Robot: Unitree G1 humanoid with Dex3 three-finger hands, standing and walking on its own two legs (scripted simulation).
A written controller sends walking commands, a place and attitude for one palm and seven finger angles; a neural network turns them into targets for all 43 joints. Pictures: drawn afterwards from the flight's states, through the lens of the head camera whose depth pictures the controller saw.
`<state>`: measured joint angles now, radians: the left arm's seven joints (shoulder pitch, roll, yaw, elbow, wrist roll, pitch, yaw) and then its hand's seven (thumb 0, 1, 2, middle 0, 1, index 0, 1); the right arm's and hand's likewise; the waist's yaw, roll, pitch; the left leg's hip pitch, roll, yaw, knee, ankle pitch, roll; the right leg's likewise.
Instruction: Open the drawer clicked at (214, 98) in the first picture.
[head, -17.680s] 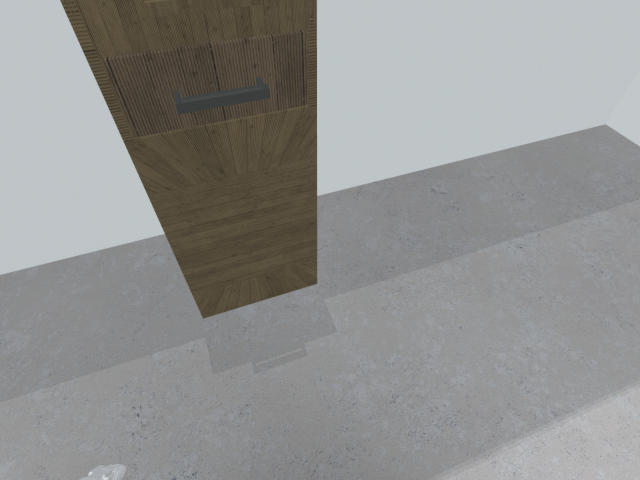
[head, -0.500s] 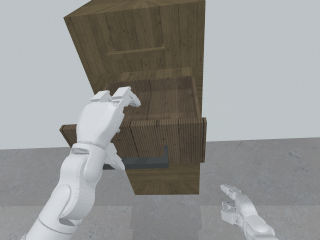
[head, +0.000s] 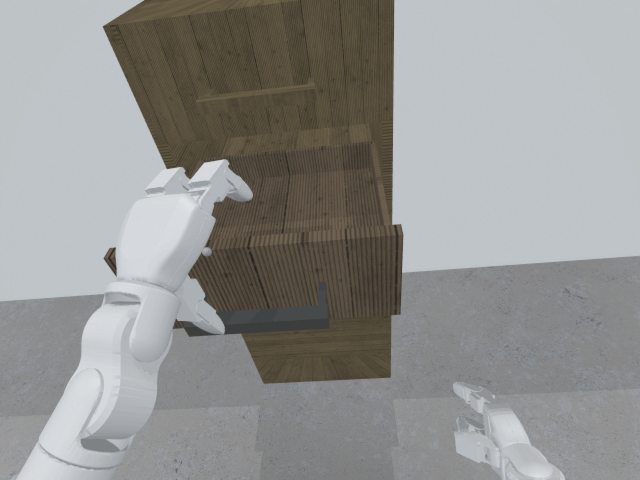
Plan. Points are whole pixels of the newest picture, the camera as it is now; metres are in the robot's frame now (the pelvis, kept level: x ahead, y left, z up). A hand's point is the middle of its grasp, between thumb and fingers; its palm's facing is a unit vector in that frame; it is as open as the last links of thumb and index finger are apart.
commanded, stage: draw the hand back to the body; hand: left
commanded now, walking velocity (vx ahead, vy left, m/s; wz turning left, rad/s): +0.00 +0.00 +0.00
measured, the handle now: (259, 307) +0.31 +0.14 +0.07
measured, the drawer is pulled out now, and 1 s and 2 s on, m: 0.29 0.29 0.29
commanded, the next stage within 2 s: step back with the hand held close in 1.42 s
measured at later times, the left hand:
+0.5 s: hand (153, 276) +0.23 +0.19 +0.22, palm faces +0.31 -0.59 -0.75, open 13.8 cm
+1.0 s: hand (78, 266) +0.22 +0.25 +0.25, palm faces +0.45 -0.81 -0.38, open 10.6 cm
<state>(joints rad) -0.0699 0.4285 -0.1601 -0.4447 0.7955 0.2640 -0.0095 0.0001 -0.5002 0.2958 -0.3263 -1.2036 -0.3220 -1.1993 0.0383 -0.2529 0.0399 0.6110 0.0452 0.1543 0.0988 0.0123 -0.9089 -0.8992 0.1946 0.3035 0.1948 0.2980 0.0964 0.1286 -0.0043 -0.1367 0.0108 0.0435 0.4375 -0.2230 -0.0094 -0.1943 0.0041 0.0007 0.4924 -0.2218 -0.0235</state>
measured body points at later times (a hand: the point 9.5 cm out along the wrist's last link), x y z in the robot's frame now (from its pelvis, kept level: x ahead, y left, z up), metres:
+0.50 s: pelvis +0.00 +0.00 +0.00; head -0.02 -0.05 +0.45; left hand +0.21 +0.22 +0.26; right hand +0.26 -0.16 -0.07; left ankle +0.01 +0.13 -0.74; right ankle +0.03 -0.10 -0.74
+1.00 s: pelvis +0.03 +0.02 +0.00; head +0.02 +0.01 +0.45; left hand +0.19 +0.29 +0.26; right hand +0.22 -0.20 -0.08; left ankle +0.01 +0.13 -0.74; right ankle +0.03 -0.10 -0.74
